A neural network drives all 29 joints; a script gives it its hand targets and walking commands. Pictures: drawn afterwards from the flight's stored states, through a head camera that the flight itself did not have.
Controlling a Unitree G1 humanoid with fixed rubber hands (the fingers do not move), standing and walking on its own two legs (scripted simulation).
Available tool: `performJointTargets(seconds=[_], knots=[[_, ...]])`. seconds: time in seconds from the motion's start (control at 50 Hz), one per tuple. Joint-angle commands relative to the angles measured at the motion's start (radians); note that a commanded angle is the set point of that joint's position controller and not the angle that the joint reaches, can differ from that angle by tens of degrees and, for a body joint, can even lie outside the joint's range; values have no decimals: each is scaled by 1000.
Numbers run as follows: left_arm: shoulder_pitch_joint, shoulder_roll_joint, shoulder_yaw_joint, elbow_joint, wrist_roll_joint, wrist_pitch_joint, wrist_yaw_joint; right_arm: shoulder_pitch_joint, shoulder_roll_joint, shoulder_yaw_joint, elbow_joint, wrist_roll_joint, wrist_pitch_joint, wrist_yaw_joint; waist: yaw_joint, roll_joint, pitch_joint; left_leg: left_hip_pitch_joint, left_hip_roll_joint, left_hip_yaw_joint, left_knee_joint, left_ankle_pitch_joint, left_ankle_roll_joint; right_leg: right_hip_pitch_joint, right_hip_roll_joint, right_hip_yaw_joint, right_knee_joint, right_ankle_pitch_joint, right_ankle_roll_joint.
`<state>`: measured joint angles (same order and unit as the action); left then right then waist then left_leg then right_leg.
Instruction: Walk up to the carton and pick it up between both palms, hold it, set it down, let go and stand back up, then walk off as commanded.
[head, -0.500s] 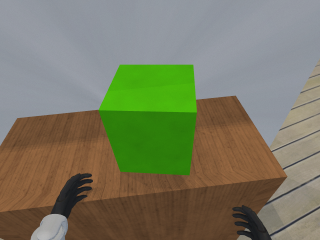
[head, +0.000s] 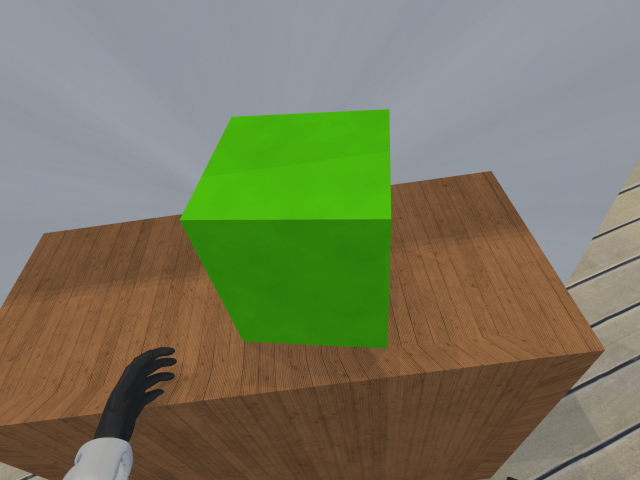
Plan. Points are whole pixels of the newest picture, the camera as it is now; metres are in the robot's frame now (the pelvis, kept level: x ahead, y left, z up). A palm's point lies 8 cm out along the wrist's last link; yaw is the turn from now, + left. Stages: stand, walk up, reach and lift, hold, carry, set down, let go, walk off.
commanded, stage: stand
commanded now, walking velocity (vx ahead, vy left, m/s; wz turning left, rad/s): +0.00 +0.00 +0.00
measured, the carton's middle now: (310, 234) +0.43 -0.01 +0.09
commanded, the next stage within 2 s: walk off in 0.76 s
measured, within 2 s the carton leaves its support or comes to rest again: neither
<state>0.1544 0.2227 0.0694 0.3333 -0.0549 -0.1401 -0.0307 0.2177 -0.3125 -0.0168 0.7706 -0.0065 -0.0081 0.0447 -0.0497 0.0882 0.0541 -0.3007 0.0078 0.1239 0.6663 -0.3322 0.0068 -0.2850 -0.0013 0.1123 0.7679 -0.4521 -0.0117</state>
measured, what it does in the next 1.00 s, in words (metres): stands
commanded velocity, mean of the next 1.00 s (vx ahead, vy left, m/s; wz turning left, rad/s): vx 0.00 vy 0.00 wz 0.00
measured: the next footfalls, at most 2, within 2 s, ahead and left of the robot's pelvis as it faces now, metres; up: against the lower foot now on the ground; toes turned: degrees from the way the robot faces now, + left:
right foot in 1.66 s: -0.08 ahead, -0.14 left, +0.00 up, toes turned +4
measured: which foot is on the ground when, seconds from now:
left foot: down 0.00-1.00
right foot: down 0.00-1.00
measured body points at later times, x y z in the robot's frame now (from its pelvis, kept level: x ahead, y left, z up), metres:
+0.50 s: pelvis +0.00 +0.00 +0.00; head +0.00 -0.05 +0.45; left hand +0.24 +0.23 +0.03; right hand +0.12 -0.26 -0.13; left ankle +0.02 +0.12 -0.72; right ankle -0.02 -0.12 -0.72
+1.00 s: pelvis -0.01 +0.00 +0.00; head +0.00 -0.03 +0.45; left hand +0.24 +0.23 +0.02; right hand +0.12 -0.27 -0.12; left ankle +0.02 +0.12 -0.71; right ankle -0.02 -0.12 -0.72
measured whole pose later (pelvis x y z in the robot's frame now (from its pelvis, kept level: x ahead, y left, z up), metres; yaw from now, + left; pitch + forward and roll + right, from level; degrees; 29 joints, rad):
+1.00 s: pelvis -0.01 +0.00 +0.00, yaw +0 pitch -2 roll +2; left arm 0.15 0.23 0.07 0.33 -0.05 -0.16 -0.01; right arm 0.17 -0.32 -0.02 0.77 -0.01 0.00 0.04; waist -0.05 0.03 0.04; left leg -0.31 0.01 0.12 0.65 -0.31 0.01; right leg -0.28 0.00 0.11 0.73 -0.42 -0.01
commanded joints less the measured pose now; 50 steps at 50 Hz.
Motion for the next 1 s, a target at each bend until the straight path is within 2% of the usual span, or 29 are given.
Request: performJointTargets(seconds=[0.0,0.04,0.08,0.12,0.14,0.18,0.26,0.3,0.32,0.36,0.38,0.42,0.48,0.52,0.56,0.6,0.62,0.66,0.68,0.74,0.76,0.8,0.82,0.84,0.86,0.9,0.92,0.94,0.98], knots=[[-22,295,82,40,85,73,70,-63,-214,-96,-86,-37,-29,-2,18,-220,-4,14,52,-123,-84,32,46,-110,-130,149,-273,136,-86],[-80,310,83,18,77,72,62,-35,-231,-94,-89,-39,-35,-1,-21,-306,-5,36,88,-178,-123,39,69,-131,-81,91,-231,140,-71],[-39,296,86,48,83,70,66,-103,-215,-93,-103,-34,-46,3,35,-259,-6,-7,103,-193,-144,80,70,-90,-46,61,-179,189,-58],[-34,309,89,68,88,81,67,-60,-230,-97,-82,-42,-40,-1,10,-258,-34,-48,96,-180,-158,-45,67,-9,-57,59,-200,205,-61],[-56,300,76,50,87,76,68,-112,-204,-80,-110,-31,-39,2,25,-309,15,-50,63,-149,-143,53,42,-43,-77,58,-236,183,-56],[-41,302,79,74,84,68,67,-122,-210,-91,-104,-26,-45,4,36,-255,-10,-38,77,-144,-120,77,51,-42,-93,101,-260,198,-69],[-74,291,82,42,87,63,67,-118,-231,-93,-109,-31,-34,-2,13,-362,-60,-14,73,-142,-113,84,63,-23,-84,68,-237,274,-62],[-55,291,80,57,71,73,62,-120,-249,-100,-91,-27,-45,0,34,-310,-55,35,73,-127,-136,69,48,-65,-88,92,-258,224,-55],[-41,286,74,64,83,70,64,-141,-225,-101,-104,-34,-42,-7,31,-223,-4,6,77,-138,-135,31,63,-94,-87,105,-239,193,-62],[-67,294,87,56,86,70,60,-94,-223,-90,-88,-36,-38,-2,25,-276,-54,-1,89,-169,-152,82,77,-32,-72,49,-205,221,-63],[-31,309,86,75,82,82,62,-89,-216,-86,-83,-27,-42,-7,30,-358,-50,8,88,-161,-142,68,61,-41,-49,42,-231,227,-48],[-34,293,73,67,89,66,68,-138,-229,-93,-87,-30,-44,-9,43,-265,-18,-43,83,-162,-147,48,62,-30,-73,72,-242,216,-55],[-53,295,71,75,76,73,67,-172,-215,-89,-100,-18,-46,3,62,-332,-39,-8,71,-150,-133,85,65,-52,-90,99,-265,212,-60],[-33,322,80,65,91,67,67,-77,-209,-90,-84,-19,-37,-14,24,-357,-42,-35,74,-157,-134,59,55,-17,-95,91,-266,259,-62],[-65,318,80,77,86,62,63,-114,-212,-87,-88,-31,-41,-7,16,-289,21,-47,81,-151,-147,35,64,-68,-80,91,-252,210,-54],[-79,294,71,52,84,65,60,-124,-215,-90,-101,-33,-44,-11,16,-320,-58,10,80,-149,-121,84,76,-56,-79,98,-231,248,-58],[-49,306,74,72,82,67,60,-142,-220,-87,-97,-31,-45,-3,52,-340,-33,-2,89,-155,-142,102,74,-64,-72,63,-234,233,-52],[-69,324,74,66,87,75,54,-71,-238,-98,-81,-25,-44,-11,16,-309,-11,-25,78,-162,-143,48,69,-42,-77,72,-246,227,-63],[-46,298,74,72,78,73,53,-116,-232,-88,-88,-32,-48,-10,37,-259,-5,-2,67,-131,-152,60,59,-82,-77,75,-247,201,-59],[2,274,60,92,85,61,57,-116,-218,-88,-80,-25,-39,-9,52,-342,-75,-3,99,-159,-129,70,63,1,-78,50,-270,240,-47],[-73,320,79,75,92,66,58,-100,-200,-84,-95,-13,-41,-10,2,-370,-55,-24,73,-142,-114,46,62,-17,-91,82,-278,236,-57],[-67,317,72,73,92,65,62,-154,-240,-96,-93,-32,-37,-8,21,-263,11,-4,58,-115,-116,34,61,-97,-95,123,-310,209,-56],[-70,324,78,71,90,68,58,-95,-203,-89,-99,-20,-39,-9,1,-356,-2,-6,67,-159,-148,57,53,-74,-79,89,-308,191,-49],[-77,316,77,55,80,66,56,-151,-212,-86,-108,-26,-39,-5,46,-281,-9,-22,73,-138,-164,30,51,-68,-63,62,-294,188,-40],[-50,309,75,82,94,65,56,-80,-212,-93,-86,-20,-40,-9,25,-329,-29,-1,70,-144,-153,36,50,-30,-66,68,-295,191,-42],[-51,315,76,93,95,55,64,-131,-214,-94,-81,-27,-37,-5,32,-306,-12,-21,77,-142,-145,47,57,-53,-84,96,-289,218,-44],[-78,329,79,74,85,56,69,-101,-177,-69,-101,-10,-32,1,19,-343,52,-51,82,-166,-156,81,77,-78,-84,82,-297,207,-52],[33,407,27,145,72,108,45,-1,-301,-84,-118,19,-12,-19,52,-292,53,-50,75,-135,-19,348,52,-66,-123,124,-240,654,-104],[111,427,38,112,82,113,49,-20,-278,-85,-145,22,6,-29,90,-383,58,-120,-19,-76,158,2,25,-69,-222,213,-336,703,-192]])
